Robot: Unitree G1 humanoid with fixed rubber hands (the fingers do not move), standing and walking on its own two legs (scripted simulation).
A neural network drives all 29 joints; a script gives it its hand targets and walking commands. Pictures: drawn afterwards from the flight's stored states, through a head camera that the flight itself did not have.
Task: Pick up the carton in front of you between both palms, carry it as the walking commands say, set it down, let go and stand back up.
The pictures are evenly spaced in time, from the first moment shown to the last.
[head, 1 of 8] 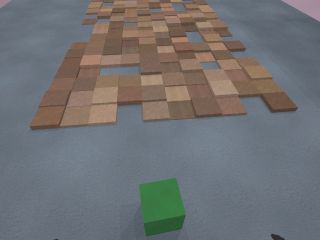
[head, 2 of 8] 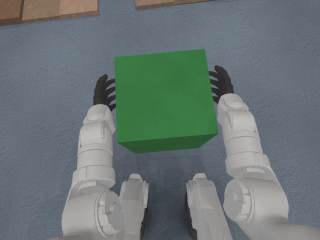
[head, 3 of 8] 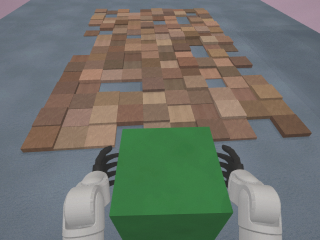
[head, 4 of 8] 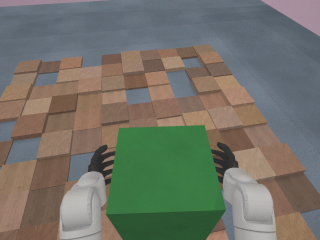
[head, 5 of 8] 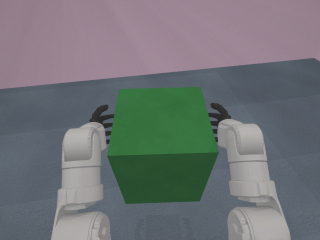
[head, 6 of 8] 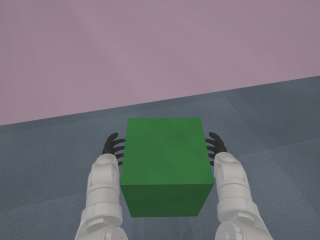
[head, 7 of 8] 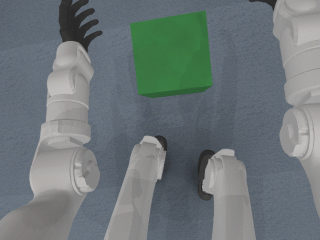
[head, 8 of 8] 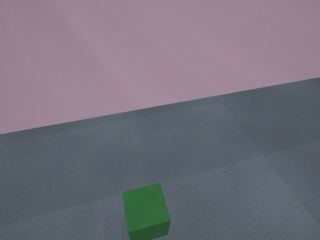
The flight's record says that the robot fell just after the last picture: no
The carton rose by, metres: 0.79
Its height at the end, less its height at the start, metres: +0.00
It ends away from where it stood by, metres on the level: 5.89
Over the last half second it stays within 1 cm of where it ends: yes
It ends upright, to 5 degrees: yes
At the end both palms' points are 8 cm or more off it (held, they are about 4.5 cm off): yes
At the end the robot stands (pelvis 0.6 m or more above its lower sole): yes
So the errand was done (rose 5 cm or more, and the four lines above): yes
